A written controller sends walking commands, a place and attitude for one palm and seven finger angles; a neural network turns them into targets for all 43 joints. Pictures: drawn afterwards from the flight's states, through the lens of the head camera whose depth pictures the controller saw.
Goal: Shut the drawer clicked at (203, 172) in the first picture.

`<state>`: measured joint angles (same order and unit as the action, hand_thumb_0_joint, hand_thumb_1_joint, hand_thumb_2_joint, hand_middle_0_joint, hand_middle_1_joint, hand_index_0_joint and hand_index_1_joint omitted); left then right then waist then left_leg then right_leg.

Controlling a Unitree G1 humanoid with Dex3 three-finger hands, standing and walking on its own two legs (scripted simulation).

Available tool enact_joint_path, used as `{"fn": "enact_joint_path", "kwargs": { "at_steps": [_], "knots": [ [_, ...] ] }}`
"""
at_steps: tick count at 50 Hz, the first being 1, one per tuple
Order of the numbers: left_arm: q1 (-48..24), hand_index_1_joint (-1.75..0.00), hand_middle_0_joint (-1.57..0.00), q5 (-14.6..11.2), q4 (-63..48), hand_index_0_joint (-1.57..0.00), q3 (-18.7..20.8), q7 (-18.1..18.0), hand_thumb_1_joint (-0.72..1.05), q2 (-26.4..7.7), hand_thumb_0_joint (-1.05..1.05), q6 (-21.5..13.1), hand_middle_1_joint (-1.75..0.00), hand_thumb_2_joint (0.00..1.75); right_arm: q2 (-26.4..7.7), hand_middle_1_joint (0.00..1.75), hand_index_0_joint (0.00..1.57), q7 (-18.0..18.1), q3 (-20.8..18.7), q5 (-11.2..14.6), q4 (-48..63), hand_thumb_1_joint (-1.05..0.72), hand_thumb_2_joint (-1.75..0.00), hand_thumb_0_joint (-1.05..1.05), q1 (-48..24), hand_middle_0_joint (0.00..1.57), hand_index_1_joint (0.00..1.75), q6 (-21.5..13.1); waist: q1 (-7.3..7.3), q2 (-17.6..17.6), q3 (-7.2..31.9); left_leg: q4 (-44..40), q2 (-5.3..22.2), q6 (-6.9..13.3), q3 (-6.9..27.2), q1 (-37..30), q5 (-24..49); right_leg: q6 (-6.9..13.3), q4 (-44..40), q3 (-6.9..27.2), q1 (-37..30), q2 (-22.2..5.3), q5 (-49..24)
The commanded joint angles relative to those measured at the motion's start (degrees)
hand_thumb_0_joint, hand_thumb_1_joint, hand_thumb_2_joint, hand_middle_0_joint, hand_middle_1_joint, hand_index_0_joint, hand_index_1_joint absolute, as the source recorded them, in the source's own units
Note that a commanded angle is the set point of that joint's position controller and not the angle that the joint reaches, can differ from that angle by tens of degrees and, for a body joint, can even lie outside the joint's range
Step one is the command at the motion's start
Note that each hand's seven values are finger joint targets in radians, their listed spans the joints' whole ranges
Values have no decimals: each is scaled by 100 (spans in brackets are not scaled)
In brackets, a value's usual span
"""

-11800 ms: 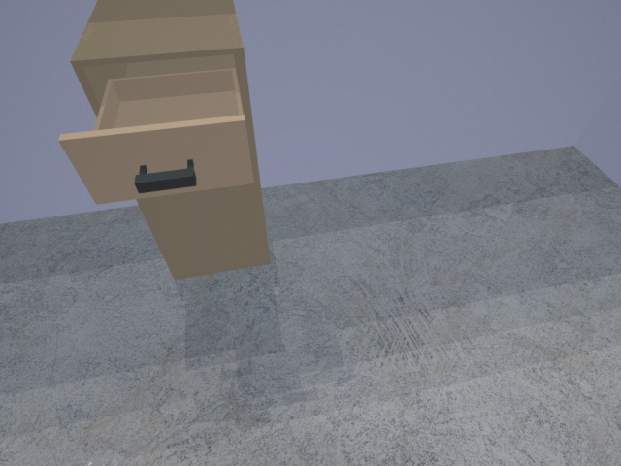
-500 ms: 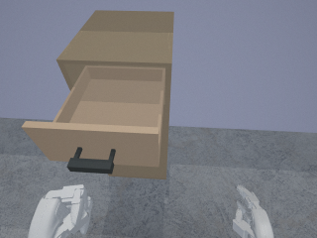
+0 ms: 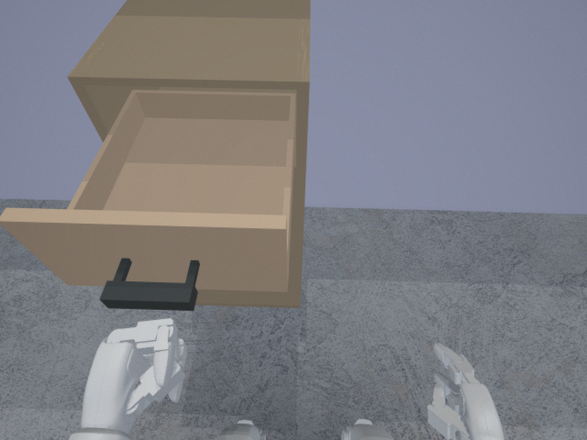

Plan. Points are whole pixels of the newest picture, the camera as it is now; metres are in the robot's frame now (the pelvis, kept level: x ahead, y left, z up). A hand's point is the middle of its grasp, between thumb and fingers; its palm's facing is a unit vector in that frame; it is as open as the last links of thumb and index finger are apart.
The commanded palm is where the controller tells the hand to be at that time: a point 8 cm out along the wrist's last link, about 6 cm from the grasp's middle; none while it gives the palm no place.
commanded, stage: bring the fist close to the handle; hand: left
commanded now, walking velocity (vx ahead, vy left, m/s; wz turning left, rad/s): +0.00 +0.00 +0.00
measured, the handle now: (155, 280) +0.30 +0.20 +0.07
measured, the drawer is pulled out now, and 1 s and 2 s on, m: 0.27 0.25 0.13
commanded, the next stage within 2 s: push the drawer shut in 0.44 s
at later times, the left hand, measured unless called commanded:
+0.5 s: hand (182, 364) +0.20 +0.14 +0.06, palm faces +0.02 -1.00 -0.05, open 3.3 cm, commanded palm +0.17 +0.20 +0.07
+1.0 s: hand (184, 332) +0.24 +0.15 +0.06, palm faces -0.01 -1.00 -0.06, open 3.0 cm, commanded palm +0.23 +0.20 +0.07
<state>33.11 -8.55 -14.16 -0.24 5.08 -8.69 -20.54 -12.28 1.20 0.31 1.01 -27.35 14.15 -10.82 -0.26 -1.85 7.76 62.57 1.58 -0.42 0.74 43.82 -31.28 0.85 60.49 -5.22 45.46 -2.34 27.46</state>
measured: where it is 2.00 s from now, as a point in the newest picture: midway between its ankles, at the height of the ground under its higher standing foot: outside the picture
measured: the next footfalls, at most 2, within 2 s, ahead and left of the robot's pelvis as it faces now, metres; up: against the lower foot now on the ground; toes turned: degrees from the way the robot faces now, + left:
none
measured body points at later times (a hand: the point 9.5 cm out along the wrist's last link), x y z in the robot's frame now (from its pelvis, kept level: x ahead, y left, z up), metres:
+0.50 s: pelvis +0.01 -0.01 -0.01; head +0.06 -0.01 +0.44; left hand +0.19 +0.19 +0.07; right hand +0.19 -0.24 -0.08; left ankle +0.00 +0.12 -0.66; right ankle +0.02 -0.11 -0.66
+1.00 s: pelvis +0.00 +0.00 +0.00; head +0.06 -0.01 +0.44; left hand +0.23 +0.20 +0.07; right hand +0.17 -0.24 -0.08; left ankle +0.00 +0.12 -0.66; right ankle +0.02 -0.11 -0.66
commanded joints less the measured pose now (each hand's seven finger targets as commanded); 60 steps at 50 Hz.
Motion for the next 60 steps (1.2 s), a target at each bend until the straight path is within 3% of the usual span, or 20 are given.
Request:
{"fn": "enact_joint_path", "kwargs": {
  "at_steps": [1,7,9,15,17,20,24,27,30,36,39,42,45,47,55,57,60],
  "knots": [
    [-171,-160,-140,-13,-1009,-140,151,-46,90,-254,0,-488,-160,90,-675,30,20,45,-296,-5,957,-90,-90,0,-321,20,30,-273,-109,133,785,-847,-212,144,68,-58,1361,35,-744,153,-702,206,-934],
    [-7,-160,-140,-53,-1372,-140,293,-92,90,-443,0,-476,-160,90,-664,30,20,49,-328,20,1051,-90,-90,0,-230,20,30,-185,2,-30,1326,-860,-200,141,45,-275,1746,55,-668,149,-995,196,-1342],
    [177,-160,-140,-81,-1191,-140,296,-106,90,-380,0,-368,-160,90,-628,30,20,47,-340,36,1058,-90,-90,0,-248,20,30,-117,-16,237,1157,-854,-214,146,11,-126,1700,20,-768,188,-1109,197,-1407],
    [-16,-160,-140,-69,-1090,-140,332,-107,90,-416,0,-378,-160,90,-649,30,20,84,-319,32,1064,-90,-90,0,-304,20,30,-24,-107,350,809,-812,-221,167,16,75,1351,4,-889,267,-946,182,-1008],
    [16,-160,-140,-103,-1139,-140,488,-77,90,-544,0,-460,-160,90,-655,30,20,95,-329,28,1033,-90,-90,0,-274,20,30,-37,-63,186,1005,-773,-224,158,-4,19,1403,13,-847,294,-979,170,-1057],
    [-37,-160,-140,-128,-1243,-140,305,-14,90,-420,0,-545,-160,90,-661,30,20,88,-316,27,1049,-90,-90,0,-281,20,30,-78,-101,76,1036,-759,-219,171,19,-53,1528,23,-791,254,-940,171,-1196],
    [202,-160,-140,-120,-1291,-140,191,19,90,-355,0,-542,-160,90,-653,30,20,74,-347,44,1079,-90,-90,0,-245,20,30,-86,-91,105,1100,-760,-216,163,13,-132,1655,11,-750,210,-962,167,-1369],
    [289,-160,-140,-103,-1171,-140,421,-27,90,-516,0,-474,-160,90,-642,30,20,88,-369,47,1064,-90,-90,0,-278,20,30,-16,-61,295,1007,-768,-215,158,14,-16,1572,6,-775,227,-995,168,-1300],
    [-272,-160,-140,-76,-1190,-140,405,-81,90,-543,0,-494,-160,90,-668,30,20,118,-322,22,1065,-90,-90,0,-287,20,30,16,-163,268,815,-723,-218,173,29,113,1326,2,-818,274,-801,165,-962],
    [-685,-160,-140,-139,-1017,-140,348,-32,90,-475,0,-467,-160,90,-724,30,20,132,-280,23,1029,-90,-90,0,-203,20,30,-39,-170,35,1111,-735,-219,165,39,-72,1401,16,-792,259,-809,164,-1018],
    [-1020,-160,-140,-156,-769,-140,477,-5,90,-616,0,-304,-160,90,-775,30,20,147,-264,35,1012,-90,-90,0,-186,20,30,-13,-194,225,1071,-766,-222,167,28,1,1322,-9,-909,320,-907,154,-942],
    [-1463,-160,-140,-188,-678,-140,514,-14,90,-657,0,-223,-160,90,-799,30,20,163,-234,36,952,-90,-90,0,-168,20,30,-14,-250,65,1018,-803,-225,165,39,-42,1286,-10,-944,304,-855,148,-906],
    [-1876,-160,-140,-186,-547,-140,515,-45,90,-654,0,-247,-160,90,-833,30,20,181,-220,23,874,-90,-90,0,-162,20,30,-48,-290,152,1018,-825,-213,169,73,-70,1288,-3,-944,273,-813,151,-865],
    [-1909,-160,-140,-195,-481,-140,557,-54,90,-685,0,-266,-160,90,-836,30,20,168,-235,20,822,-90,-90,0,-120,20,30,-81,-264,91,1192,-844,-211,154,73,-189,1405,0,-899,236,-855,147,-1026],
    [-2756,-160,-140,-193,35,-140,620,-62,90,-778,0,-216,-160,90,-889,30,20,158,-209,34,682,-90,-90,0,-192,20,30,-65,-272,95,1145,-1013,-215,152,93,-209,1266,13,-1012,243,-896,146,-811],
    [-2812,-160,-140,-201,97,-140,520,-63,90,-637,0,-192,-160,90,-866,30,20,134,-211,33,687,-90,-90,0,-195,20,30,-68,-242,-7,1243,-1062,-221,138,77,-314,1292,12,-1016,227,-938,142,-867],
    [-3322,-160,-140,-197,392,-140,646,-97,90,-779,0,-168,-160,90,-901,30,20,146,-196,30,597,-90,-90,0,-228,20,30,-28,-300,164,1071,-1102,-208,151,102,-217,1154,5,-1084,244,-879,155,-705]
  ]
}}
